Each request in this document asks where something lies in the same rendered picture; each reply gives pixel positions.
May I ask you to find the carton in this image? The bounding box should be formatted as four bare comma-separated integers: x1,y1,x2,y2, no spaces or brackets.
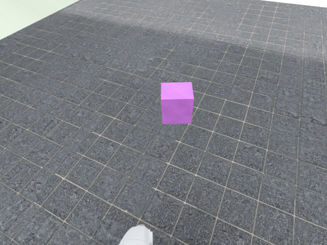
161,82,194,124

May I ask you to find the left robot thigh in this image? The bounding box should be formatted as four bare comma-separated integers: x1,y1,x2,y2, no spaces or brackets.
119,226,153,245

